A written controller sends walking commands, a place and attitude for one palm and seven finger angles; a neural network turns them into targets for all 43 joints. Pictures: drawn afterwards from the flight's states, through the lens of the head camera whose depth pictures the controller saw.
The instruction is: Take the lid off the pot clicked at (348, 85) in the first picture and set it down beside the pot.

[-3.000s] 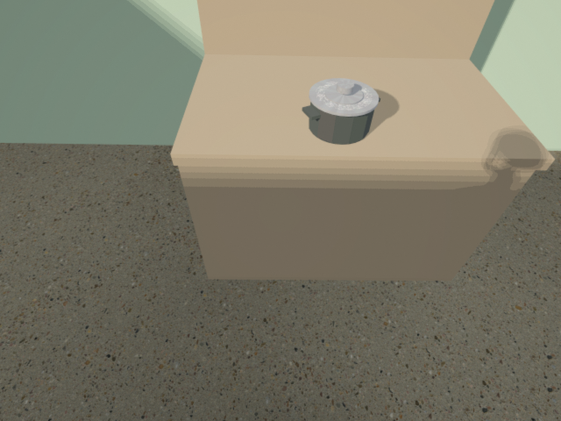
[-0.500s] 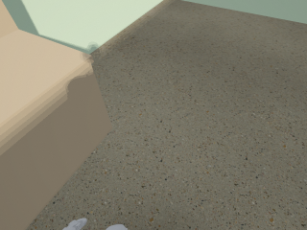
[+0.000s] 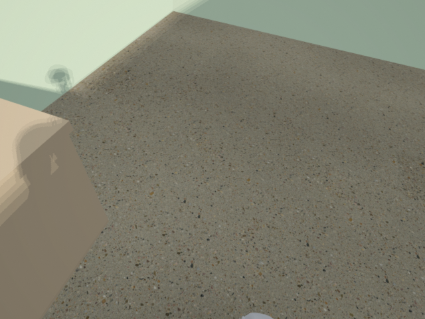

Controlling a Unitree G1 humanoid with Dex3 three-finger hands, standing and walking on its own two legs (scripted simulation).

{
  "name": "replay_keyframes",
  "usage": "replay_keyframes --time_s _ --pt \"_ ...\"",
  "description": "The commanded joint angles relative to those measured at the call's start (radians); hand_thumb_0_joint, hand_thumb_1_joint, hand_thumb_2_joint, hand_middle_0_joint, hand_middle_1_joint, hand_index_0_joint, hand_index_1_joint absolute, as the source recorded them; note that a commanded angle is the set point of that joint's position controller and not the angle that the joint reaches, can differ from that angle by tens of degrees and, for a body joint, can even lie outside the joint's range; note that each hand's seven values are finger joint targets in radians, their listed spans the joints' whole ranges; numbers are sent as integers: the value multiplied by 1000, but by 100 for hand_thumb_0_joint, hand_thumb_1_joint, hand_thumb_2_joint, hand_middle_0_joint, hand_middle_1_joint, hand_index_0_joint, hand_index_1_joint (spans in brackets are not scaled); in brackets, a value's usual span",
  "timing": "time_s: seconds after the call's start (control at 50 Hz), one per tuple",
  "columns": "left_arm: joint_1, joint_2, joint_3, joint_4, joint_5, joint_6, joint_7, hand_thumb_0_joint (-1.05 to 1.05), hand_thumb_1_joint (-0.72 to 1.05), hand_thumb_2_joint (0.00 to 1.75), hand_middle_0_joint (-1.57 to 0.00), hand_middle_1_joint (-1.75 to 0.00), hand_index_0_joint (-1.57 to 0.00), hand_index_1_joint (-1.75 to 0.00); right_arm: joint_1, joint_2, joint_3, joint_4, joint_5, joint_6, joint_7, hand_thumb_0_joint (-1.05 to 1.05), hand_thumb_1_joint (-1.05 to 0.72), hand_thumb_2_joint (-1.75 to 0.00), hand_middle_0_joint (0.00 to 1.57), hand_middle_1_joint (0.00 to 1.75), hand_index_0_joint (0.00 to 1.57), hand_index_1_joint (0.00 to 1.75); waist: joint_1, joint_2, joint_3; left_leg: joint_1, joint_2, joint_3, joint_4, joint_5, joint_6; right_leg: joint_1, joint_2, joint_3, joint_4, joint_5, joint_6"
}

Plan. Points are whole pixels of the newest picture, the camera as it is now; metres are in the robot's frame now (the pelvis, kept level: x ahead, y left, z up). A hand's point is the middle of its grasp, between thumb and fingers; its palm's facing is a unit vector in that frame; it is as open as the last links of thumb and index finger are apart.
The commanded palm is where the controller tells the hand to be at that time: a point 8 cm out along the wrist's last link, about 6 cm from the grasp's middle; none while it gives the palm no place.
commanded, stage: turn to face it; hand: left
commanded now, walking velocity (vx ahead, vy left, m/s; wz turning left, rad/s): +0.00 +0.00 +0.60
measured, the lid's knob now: out of the picture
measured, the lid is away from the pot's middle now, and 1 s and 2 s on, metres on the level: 0.00 0.00 0.00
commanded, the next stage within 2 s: take the last steps up to it in 1.98 s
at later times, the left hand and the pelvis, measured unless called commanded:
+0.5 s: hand out of the picture +0.11 +0.19 -0.18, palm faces +0.33 -0.92 -0.21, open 7.3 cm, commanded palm none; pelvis +0.07 -0.02 -0.01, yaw +18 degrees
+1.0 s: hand out of the picture +0.01 +0.17 -0.16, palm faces +0.59 -0.74 -0.32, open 7.4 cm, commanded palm none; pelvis +0.08 -0.05 -0.01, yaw +35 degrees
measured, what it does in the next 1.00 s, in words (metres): steps on the spot, turning left: right foot, then left foot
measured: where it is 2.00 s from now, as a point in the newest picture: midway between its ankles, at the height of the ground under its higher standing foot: outside the picture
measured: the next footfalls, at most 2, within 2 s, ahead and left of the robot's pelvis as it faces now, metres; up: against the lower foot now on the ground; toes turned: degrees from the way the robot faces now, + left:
right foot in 0.20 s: +0.14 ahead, -0.14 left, +0.00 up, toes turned +0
left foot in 0.54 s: +0.11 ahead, +0.12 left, +0.00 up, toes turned +27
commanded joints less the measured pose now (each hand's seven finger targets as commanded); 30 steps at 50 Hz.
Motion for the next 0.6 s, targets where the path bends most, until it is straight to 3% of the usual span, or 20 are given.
replay_keyframes --time_s 0.0,0.08,0.12,0.14,0.16,0.18,0.2,0.22,0.26,0.28,0.3,0.36,0.42,0.46,0.48,0.5,0.52,0.54,0.56,0.58 --pt "18 -36 -26 -43 1 -24 14 0 90 90 -20 -30 -20 -30 119 -136 -23 28 -11 6 4 0 -90 -90 20 30 20 30 -21 190 -28 14 203 -139 -184 581 115 73 -32 -29 -246 59 20" --pt "-66 -15 -33 -59 -2 -27 25 0 90 90 -20 -30 -20 -30 135 -169 -36 61 -10 35 5 0 -90 -90 20 30 20 30 -46 239 -37 13 181 -223 -116 527 112 196 15 -73 -455 65 32" --pt "-52 8 -22 -58 -7 -28 29 0 90 90 -20 -30 -20 -30 114 -186 -42 62 -8 52 4 0 -90 -90 20 30 20 30 -20 246 -49 -1 164 -253 -60 438 83 273 19 -79 -582 125 35" --pt "-34 33 -15 -52 -8 -33 33 0 90 90 -20 -30 -20 -30 108 -176 -44 60 -5 58 7 0 -90 -90 20 30 20 30 -4 206 -60 -37 134 -252 -11 349 50 350 -5 -59 -667 193 32" --pt "-5 89 -3 -45 -5 -41 41 0 90 90 -20 -30 -20 -30 117 -141 -41 52 3 62 12 0 -90 -90 20 30 20 30 6 85 -87 -175 75 -202 88 170 1 506 -129 54 -687 349 1" --pt "41 167 14 -38 0 -44 50 0 90 90 -20 -30 -20 -30 118 -90 -32 29 4 70 21 0 -90 -90 20 30 20 30 24 -117 -94 -327 -36 -87 247 -191 -57 592 -344 196 -731 545 -77" --pt "74 188 21 -43 -5 -43 52 0 90 90 -20 -30 -20 -30 91 -99 -38 15 -1 85 11 0 -90 -90 20 30 20 30 45 -171 -129 -321 -28 -136 458 -410 -65 543 -445 236 -766 652 -165" --pt "35 164 21 -50 -6 -44 58 0 90 90 -20 -30 -20 -30 76 -118 -44 19 -3 96 12 0 -90 -90 20 30 20 30 33 -194 -102 -342 -4 -175 589 -393 -65 486 -419 206 -774 646 -182" --pt "-66 108 6 -85 -5 -36 63 0 90 90 -20 -30 -20 -30 93 -117 -52 39 -3 106 21 0 -90 -90 20 30 20 30 -18 -96 -76 -353 22 -166 688 -293 -80 442 -347 62 -756 566 -170" --pt "-94 99 7 -99 -3 -32 67 0 90 90 -20 -30 -20 -30 93 -109 -53 34 -1 110 28 0 -90 -90 20 30 20 30 -27 -78 -63 -334 28 -154 655 -275 -81 411 -334 12 -759 534 -156" --pt "-103 100 8 -105 1 -32 67 0 90 90 -20 -30 -20 -30 90 -96 -51 29 -3 114 33 0 -90 -90 20 30 20 30 -33 -100 -52 -311 29 -139 610 -270 -85 376 -329 -22 -758 512 -144" --pt "-95 117 13 -111 3 -24 63 0 90 90 -20 -30 -20 -30 54 -81 -52 5 -6 121 42 0 -90 -90 20 30 20 30 -27 -118 -5 -252 11 -86 484 -223 -87 297 -320 -72 -763 406 -127" --pt "-99 139 26 -129 5 -16 60 0 90 90 -20 -30 -20 -30 29 -87 -55 -33 -5 113 50 0 -90 -90 20 30 20 30 -23 -149 -18 -205 5 -56 335 -191 -78 306 -331 -98 -707 374 -114" --pt "-96 147 30 -137 -1 -8 54 0 90 90 -20 -30 -20 -30 47 -114 -61 -44 -8 107 51 0 -90 -90 20 30 20 30 -40 -106 -50 -96 -17 -30 171 -73 -71 288 -310 -139 -609 329 -74" --pt "-94 135 28 -140 -8 -1 51 0 90 90 -20 -30 -20 -30 92 -150 -71 -43 -9 103 52 0 -90 -90 20 30 20 30 -68 3 -78 30 -8 -59 47 40 -60 218 -286 -161 -491 244 -35" --pt "-83 90 24 -172 -15 7 43 0 90 90 -20 -30 -20 -30 148 -256 -97 -46 -15 94 47 0 -90 -90 20 30 20 30 -101 277 -106 145 183 -362 -63 236 35 32 -170 -198 -265 -33 43" --pt "-148 49 8 -225 -14 9 41 0 90 90 -20 -30 -20 -30 199 -350 -118 -47 -15 95 39 0 -90 -90 20 30 20 30 -138 440 -95 154 388 -638 -161 439 172 -128 -65 -128 -38 -397 87" --pt "-190 76 10 -234 -3 14 45 0 90 90 -20 -30 -20 -30 201 -342 -113 -33 -15 94 31 0 -90 -90 20 30 20 30 -142 280 -109 114 376 -655 -168 241 195 -137 -66 -10 79 -324 64" --pt "-200 59 17 -222 -3 12 43 0 90 90 -20 -30 -20 -30 135 -333 -110 -50 -17 91 23 0 -90 -90 20 30 20 30 -115 279 -100 76 321 -625 -172 124 175 -168 -66 24 120 -237 63" --pt "-179 83 21 -201 -3 11 36 0 90 90 -20 -30 -20 -30 51 -300 -97 -75 -15 88 22 0 -90 -90 20 30 20 30 -85 255 -76 25 271 -549 -179 56 147 -150 -79 41 126 -144 66"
